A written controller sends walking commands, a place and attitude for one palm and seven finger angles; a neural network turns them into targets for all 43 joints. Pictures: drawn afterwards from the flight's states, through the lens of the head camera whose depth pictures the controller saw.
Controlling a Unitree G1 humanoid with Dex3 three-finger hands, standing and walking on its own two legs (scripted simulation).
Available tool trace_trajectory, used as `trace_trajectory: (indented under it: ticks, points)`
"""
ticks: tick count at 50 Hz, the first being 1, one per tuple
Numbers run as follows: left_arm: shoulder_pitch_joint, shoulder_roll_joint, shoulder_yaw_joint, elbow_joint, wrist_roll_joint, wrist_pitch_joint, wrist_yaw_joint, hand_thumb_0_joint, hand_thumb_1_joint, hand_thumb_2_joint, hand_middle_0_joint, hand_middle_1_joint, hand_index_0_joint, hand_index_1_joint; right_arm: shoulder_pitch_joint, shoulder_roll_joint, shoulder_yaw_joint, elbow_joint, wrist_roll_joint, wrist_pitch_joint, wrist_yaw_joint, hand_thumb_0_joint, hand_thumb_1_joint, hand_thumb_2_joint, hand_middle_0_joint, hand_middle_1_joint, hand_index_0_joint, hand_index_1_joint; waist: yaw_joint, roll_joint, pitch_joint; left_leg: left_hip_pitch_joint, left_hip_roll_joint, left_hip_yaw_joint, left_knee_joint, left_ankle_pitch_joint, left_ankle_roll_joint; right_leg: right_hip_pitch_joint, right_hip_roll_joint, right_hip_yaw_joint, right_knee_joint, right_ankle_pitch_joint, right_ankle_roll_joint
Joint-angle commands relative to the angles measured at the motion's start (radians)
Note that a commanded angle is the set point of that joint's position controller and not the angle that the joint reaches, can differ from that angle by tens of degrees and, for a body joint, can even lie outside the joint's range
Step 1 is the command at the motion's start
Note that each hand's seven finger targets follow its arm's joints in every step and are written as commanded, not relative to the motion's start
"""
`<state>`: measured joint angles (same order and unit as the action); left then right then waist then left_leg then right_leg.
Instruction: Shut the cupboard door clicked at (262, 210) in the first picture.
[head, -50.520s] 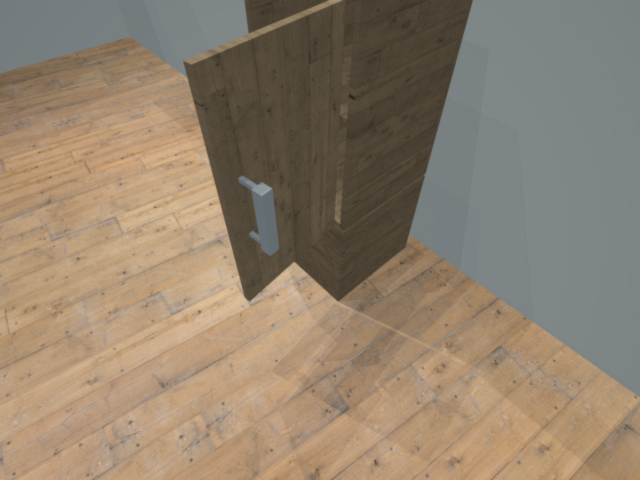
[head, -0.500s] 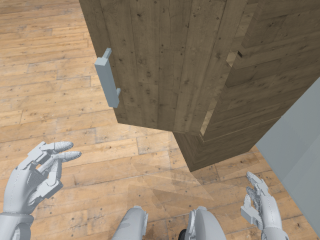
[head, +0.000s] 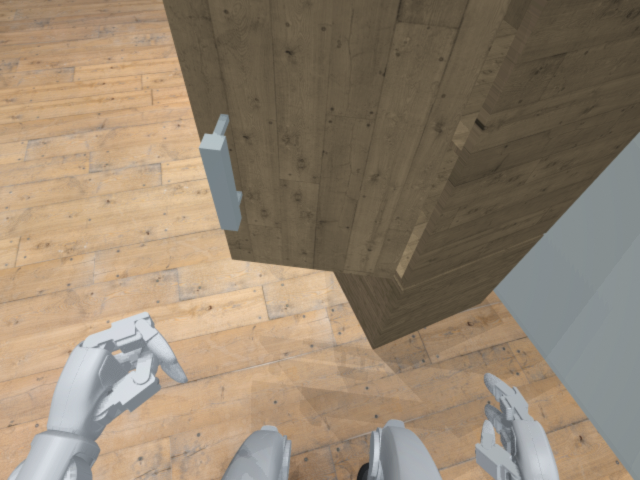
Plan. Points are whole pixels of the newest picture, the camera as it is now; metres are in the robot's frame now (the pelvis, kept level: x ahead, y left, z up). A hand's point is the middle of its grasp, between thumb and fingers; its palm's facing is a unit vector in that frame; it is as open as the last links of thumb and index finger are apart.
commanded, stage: raise the hand and make a fist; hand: left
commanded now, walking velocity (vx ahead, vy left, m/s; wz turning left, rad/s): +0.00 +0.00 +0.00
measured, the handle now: (227, 175) +0.50 +0.17 +0.05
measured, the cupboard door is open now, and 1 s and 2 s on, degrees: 60 60 60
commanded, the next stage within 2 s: bring the fist close to the handle in 0.84 s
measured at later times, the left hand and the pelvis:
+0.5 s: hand (162, 348) +0.25 +0.19 +0.06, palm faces -0.04 -1.00 -0.03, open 3.1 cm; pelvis +0.02 +0.00 +0.01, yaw +0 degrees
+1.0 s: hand (184, 357) +0.24 +0.16 +0.06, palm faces -0.04 -1.00 -0.04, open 3.1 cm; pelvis +0.02 -0.02 +0.01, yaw +0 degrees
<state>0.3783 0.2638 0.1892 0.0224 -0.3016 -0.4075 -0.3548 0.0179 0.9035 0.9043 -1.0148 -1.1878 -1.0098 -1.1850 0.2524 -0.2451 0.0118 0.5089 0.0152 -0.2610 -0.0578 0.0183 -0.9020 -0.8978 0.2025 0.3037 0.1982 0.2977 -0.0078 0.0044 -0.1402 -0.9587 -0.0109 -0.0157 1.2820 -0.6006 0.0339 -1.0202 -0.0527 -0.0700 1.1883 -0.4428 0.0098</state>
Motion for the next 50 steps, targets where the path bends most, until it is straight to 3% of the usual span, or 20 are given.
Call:
trace_trajectory:
  ticks: [1, 5, 8, 14, 15, 18, 22, 26, 29, 30, 34, 38, 44, 46, 47, 50]
  points:
    - [0.0, 0.118, 0.107, -0.266, -0.028, -0.074, 0.053, 0.0, 0.9, 0.9, -1.19, -1.38, -1.19, -1.38, -0.05, -0.133, -0.062, -0.17, 0.002, -0.043, 0.0, 0.0, -0.9, -0.9, 0.2, 0.3, 0.2, 0.3, 0.033, 0.099, -0.246, 0.132, -0.006, -0.07, -0.301, 0.275, -0.051, 0.226, 0.062, -0.024, -0.117, 0.053, -0.041]
    - [0.009, 0.069, 0.031, -0.222, 0.006, -0.029, 0.055, 0.0, 0.9, 0.9, -1.263, -1.46, -1.263, -1.46, -0.04, -0.138, -0.062, -0.178, 0.0, -0.015, 0.01, 0.0, -0.9, -0.9, 0.2, 0.3, 0.2, 0.3, 0.004, 0.086, -0.203, 0.128, 0.0, -0.07, -0.292, 0.31, -0.058, 0.199, 0.063, -0.035, -0.119, 0.075, -0.038]
    - [-0.016, 0.074, 0.013, -0.21, 0.018, -0.002, 0.041, 0.0, 0.9, 0.9, -1.3, -1.5, -1.3, -1.5, -0.03, -0.146, -0.061, -0.19, 0.004, -0.003, 0.008, 0.0, -0.9, -0.9, 0.2, 0.3, 0.2, 0.3, -0.012, 0.042, -0.184, 0.108, 0.002, -0.074, -0.294, 0.263, -0.053, 0.195, 0.063, -0.032, -0.136, 0.055, -0.035]
    - [-0.052, 0.131, 0.075, -0.312, 0.005, -0.036, 0.057, 0.0, 0.9, 0.9, -1.3, -1.5, -1.3, -1.5, -0.027, -0.134, -0.056, -0.198, -0.005, 0.004, 0.003, 0.0, -0.9, -0.9, 0.2, 0.3, 0.2, 0.3, 0.016, 0.095, -0.263, 0.159, 0.0, -0.069, -0.271, 0.399, -0.063, 0.24, 0.068, -0.026, -0.114, 0.138, -0.046]
    - [-0.047, 0.116, 0.067, -0.323, 0.005, -0.044, 0.061, 0.0, 0.9, 0.9, -1.3, -1.5, -1.3, -1.5, -0.027, -0.129, -0.056, -0.199, -0.003, 0.006, 0.006, 0.0, -0.9, -0.9, 0.2, 0.3, 0.2, 0.3, 0.018, 0.098, -0.274, 0.171, 0.001, -0.069, -0.274, 0.414, -0.068, 0.245, 0.066, -0.029, -0.112, 0.145, -0.045]
    - [-0.019, 0.085, 0.046, -0.297, 0.005, -0.05, 0.07, 0.0, 0.9, 0.9, -1.3, -1.5, -1.3, -1.5, -0.028, -0.125, -0.058, -0.192, -0.002, 0.012, 0.009, 0.0, -0.9, -0.9, 0.2, 0.3, 0.2, 0.3, 0.008, 0.09, -0.262, 0.158, 0.002, -0.06, -0.265, 0.406, -0.066, 0.237, 0.064, -0.028, -0.116, 0.149, -0.04]
    - [-0.013, 0.076, 0.022, -0.251, 0.015, -0.016, 0.058, 0.0, 0.9, 0.9, -1.3, -1.5, -1.3, -1.5, -0.023, -0.132, -0.06, -0.196, 0.002, 0.026, 0.011, 0.0, -0.9, -0.9, 0.2, 0.3, 0.2, 0.3, -0.002, 0.075, -0.252, 0.13, -0.001, -0.051, -0.261, 0.386, -0.058, 0.252, 0.061, -0.021, -0.129, 0.154, -0.037]
    - [-0.005, 0.101, 0.045, -0.253, 0.011, 0.002, 0.05, 0.0, 0.9, 0.9, -1.3, -1.5, -1.3, -1.5, -0.025, -0.13, -0.062, -0.206, 0.006, 0.034, 0.007, 0.0, -0.9, -0.9, 0.2, 0.3, 0.2, 0.3, 0.006, 0.049, -0.27, 0.11, -0.004, -0.041, -0.261, 0.368, -0.045, 0.294, 0.057, -0.009, -0.141, 0.162, -0.037]
    - [-0.01, 0.124, 0.077, -0.275, -0.001, -0.02, 0.065, 0.0, 0.9, 0.9, -1.3, -1.5, -1.3, -1.5, -0.032, -0.123, -0.062, -0.206, 0.004, 0.036, 0.002, 0.0, -0.9, -0.9, 0.2, 0.3, 0.2, 0.3, 0.019, 0.046, -0.273, 0.099, -0.007, -0.036, -0.253, 0.381, -0.041, 0.32, 0.059, 0.0, -0.137, 0.181, -0.042]
    - [-0.019, 0.112, 0.068, -0.294, -0.003, -0.033, 0.068, 0.0, 0.9, 0.9, -1.3, -1.5, -1.3, -1.5, -0.031, -0.121, -0.061, -0.21, 0.004, 0.035, 0.002, 0.0, -0.9, -0.9, 0.2, 0.3, 0.2, 0.3, 0.016, 0.049, -0.288, 0.107, -0.007, -0.033, -0.253, 0.378, -0.041, 0.318, 0.056, 0.002, -0.137, 0.181, -0.039]
    - [-0.022, 0.101, 0.059, -0.255, -0.002, -0.065, 0.086, 0.0, 0.9, 0.9, -1.3, -1.5, -1.3, -1.5, -0.032, -0.118, -0.057, -0.197, 0.0, 0.035, 0.003, 0.0, -0.9, -0.9, 0.2, 0.3, 0.2, 0.3, 0.009, 0.057, -0.246, 0.069, -0.011, -0.026, -0.241, 0.331, -0.035, 0.298, 0.056, 0.012, -0.141, 0.142, -0.04]
    - [-0.017, 0.085, 0.029, -0.208, 0.01, -0.063, 0.072, 0.0, 0.9, 0.9, -1.3, -1.5, -1.3, -1.5, -0.032, -0.124, -0.061, -0.2, 0.007, 0.034, 0.004, 0.0, -0.9, -0.9, 0.2, 0.3, 0.2, 0.3, -0.007, 0.01, -0.222, 0.036, -0.012, -0.018, -0.241, 0.239, -0.026, 0.286, 0.045, 0.035, -0.179, 0.046, -0.029]
    - [-0.042, 0.126, 0.062, -0.238, -0.005, -0.063, 0.06, 0.0, 0.9, 0.9, -1.3, -1.5, -1.3, -1.5, -0.034, -0.121, -0.058, -0.204, 0.009, 0.035, -0.005, 0.0, -0.9, -0.9, 0.2, 0.3, 0.2, 0.3, 0.004, 0.011, -0.248, 0.029, -0.014, -0.013, -0.232, 0.254, -0.018, 0.332, 0.044, 0.056, -0.188, 0.055, -0.033]
    - [-0.041, 0.113, 0.06, -0.253, -0.006, -0.079, 0.064, 0.0, 0.9, 0.9, -1.3, -1.5, -1.3, -1.5, -0.038, -0.115, -0.06, -0.204, 0.012, 0.032, -0.006, 0.0, -0.9, -0.9, 0.2, 0.3, 0.2, 0.3, 0.003, 0.006, -0.26, 0.039, -0.014, -0.008, -0.228, 0.252, -0.018, 0.33, 0.041, 0.062, -0.191, 0.056, -0.028]
    - [-0.039, 0.113, 0.064, -0.256, -0.007, -0.086, 0.071, 0.0, 0.9, 0.9, -1.3, -1.5, -1.3, -1.5, -0.04, -0.113, -0.059, -0.202, 0.01, 0.029, -0.006, 0.0, -0.9, -0.9, 0.2, 0.3, 0.2, 0.3, 0.007, 0.031, -0.253, 0.035, -0.015, -0.006, -0.227, 0.254, -0.02, 0.328, 0.039, 0.065, -0.189, 0.059, -0.029]
    - [-0.145, 0.107, 0.041, -0.211, 0.009, -0.093, 0.08, 0.0, 0.9, 0.9, -1.3, -1.5, -1.3, -1.5, -0.038, -0.119, -0.052, -0.181, 0.007, 0.03, -0.006, 0.0, -0.9, -0.9, 0.2, 0.3, 0.2, 0.3, -0.021, 0.029, -0.206, 0.015, -0.012, -0.01, -0.216, 0.215, -0.018, 0.272, 0.042, 0.061, -0.187, 0.009, -0.029]
